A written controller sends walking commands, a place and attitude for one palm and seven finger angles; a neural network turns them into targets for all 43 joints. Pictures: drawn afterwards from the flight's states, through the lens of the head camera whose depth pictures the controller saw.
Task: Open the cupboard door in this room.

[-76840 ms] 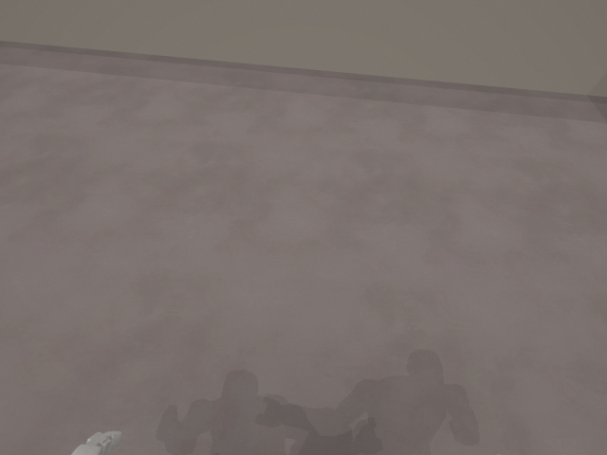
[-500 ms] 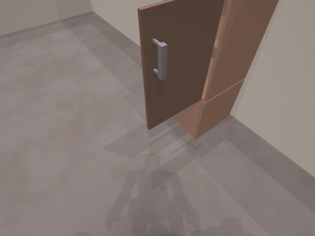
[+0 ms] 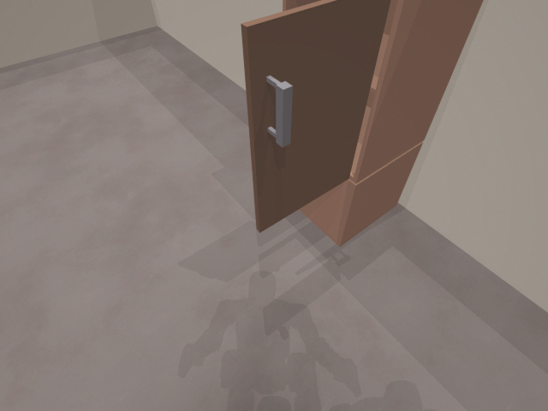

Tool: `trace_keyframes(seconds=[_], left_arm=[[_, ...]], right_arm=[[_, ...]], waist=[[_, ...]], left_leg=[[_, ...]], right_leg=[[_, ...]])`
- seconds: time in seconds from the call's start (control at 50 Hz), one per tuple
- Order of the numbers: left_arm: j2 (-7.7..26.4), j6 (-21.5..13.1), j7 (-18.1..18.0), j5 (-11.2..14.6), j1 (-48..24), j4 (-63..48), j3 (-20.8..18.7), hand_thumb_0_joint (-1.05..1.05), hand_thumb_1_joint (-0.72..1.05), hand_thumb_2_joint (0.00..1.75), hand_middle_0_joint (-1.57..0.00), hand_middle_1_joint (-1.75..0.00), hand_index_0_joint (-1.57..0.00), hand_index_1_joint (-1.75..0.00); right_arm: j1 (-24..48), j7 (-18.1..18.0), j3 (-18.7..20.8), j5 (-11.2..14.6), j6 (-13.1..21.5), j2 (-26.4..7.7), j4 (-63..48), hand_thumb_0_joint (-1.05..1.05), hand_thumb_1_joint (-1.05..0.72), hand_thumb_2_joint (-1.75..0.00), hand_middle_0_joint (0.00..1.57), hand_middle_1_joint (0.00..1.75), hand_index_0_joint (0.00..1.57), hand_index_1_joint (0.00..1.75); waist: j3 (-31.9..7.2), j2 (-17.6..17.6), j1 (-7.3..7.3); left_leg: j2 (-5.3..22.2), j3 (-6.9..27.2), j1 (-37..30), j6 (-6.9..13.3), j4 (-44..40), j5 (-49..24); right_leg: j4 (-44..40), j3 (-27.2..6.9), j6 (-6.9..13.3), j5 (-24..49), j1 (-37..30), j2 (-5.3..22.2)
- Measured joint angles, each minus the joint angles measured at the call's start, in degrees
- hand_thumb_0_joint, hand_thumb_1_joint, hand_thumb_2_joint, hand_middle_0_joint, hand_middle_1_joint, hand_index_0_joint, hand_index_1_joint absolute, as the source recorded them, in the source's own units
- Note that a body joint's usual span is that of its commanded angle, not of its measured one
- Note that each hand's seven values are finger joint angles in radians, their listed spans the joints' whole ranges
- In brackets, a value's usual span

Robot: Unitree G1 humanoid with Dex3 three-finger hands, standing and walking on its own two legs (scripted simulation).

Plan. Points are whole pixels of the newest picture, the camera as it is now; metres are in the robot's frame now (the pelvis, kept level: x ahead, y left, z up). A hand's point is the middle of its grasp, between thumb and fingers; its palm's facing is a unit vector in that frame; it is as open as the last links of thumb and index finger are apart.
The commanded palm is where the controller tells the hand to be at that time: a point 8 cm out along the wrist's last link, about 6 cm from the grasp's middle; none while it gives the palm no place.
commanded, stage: let the arm hang, fingers relaxed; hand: left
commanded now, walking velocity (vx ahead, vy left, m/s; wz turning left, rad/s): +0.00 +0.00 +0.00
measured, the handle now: (277, 111) +0.66 +0.03 +0.08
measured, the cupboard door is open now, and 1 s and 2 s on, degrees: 89 89 89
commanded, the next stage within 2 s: look to check the result in 0.02 s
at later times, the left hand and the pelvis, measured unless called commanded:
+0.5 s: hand out of the picture +0.10 +0.24 -0.15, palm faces -0.02 -0.94 -0.35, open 7.4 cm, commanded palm none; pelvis +0.03 -0.01 +0.00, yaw +0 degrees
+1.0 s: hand out of the picture +0.14 +0.22 -0.15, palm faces -0.04 -0.94 -0.35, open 7.4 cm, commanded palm none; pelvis +0.05 -0.02 +0.00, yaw +0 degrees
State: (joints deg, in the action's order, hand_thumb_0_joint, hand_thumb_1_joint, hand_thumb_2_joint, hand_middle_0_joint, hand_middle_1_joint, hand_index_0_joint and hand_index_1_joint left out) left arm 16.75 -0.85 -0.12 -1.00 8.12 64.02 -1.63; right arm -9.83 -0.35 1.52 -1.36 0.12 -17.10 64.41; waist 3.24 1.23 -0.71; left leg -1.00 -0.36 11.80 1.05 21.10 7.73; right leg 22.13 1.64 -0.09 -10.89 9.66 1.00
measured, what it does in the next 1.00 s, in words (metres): shifts its weight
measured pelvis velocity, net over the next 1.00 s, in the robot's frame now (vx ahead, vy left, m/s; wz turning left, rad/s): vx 0.05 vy -0.02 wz -0.01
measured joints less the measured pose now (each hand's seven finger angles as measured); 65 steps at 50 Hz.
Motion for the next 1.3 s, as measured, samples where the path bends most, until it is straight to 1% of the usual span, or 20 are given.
trace_keyframes(seconds=[0.22, 0.38, 0.86, 1.3], left_arm=[[1.3, -0.31, 0.06, 0.16, -2.14, 0.33, 0.68, 0.01, 0.9, 0.9, -0.21, -0.3, -0.2, -0.3], [1.66, -0.38, 0.09, 0.18, -2.56, 0.53, 0.92, 0.01, 0.9, 0.9, -0.21, -0.3, -0.2, -0.3], [1.52, -0.56, -0.23, 0.35, -2.73, 0.11, 1.08, 0.01, 0.9, 0.9, -0.21, -0.3, -0.2, -0.3], [1.82, -0.57, -0.3, 0.38, -2.3, -0.12, 1.0, 0.01, 0.9, 0.9, -0.21, -0.3, -0.2, -0.3]], right_arm=[[3.86, 0.25, -0.72, 0.18, 0.24, -1.41, -0.38, 0.0, -0.91, -0.9, 0.2, 0.3, 0.2, 0.29], [5.13, 0.37, -1.08, 0.26, 0.26, -1.83, -0.42, 0.0, -0.91, -0.9, 0.2, 0.3, 0.2, 0.29], [4.5, -0.04, -1.38, 0.37, 0.19, -2.01, -0.09, 0.0, -0.91, -0.9, 0.2, 0.3, 0.2, 0.3], [3.88, -0.17, -1.39, 0.48, 0.22, -1.83, -0.1, 0.0, -0.91, -0.9, 0.2, 0.3, 0.2, 0.3]], waist=[[0.37, 0.15, 0.16], [0.61, 0.42, 0.4], [0.58, -0.15, 0.15], [0.26, -0.2, 0.13]], left_leg=[[0.19, 0.29, -1.81, -0.31, -1.91, 0.03], [0.3, 0.42, -2.68, -0.55, -3.01, 0.23], [1.19, 0.23, -5.0, -1.48, -4.14, 1.88], [1.72, -0.11, -6.17, -1.88, -4.75, 2.0]], right_leg=[[-2.46, 0.27, 0.12, 0.19, -2.12, -0.23], [-3.52, 0.38, 0.29, -0.05, -2.99, -0.37], [-5.0, 0.13, 1.12, -1.37, -5.29, -1.28], [-5.71, -0.24, 1.49, -1.27, -6.33, -1.8]])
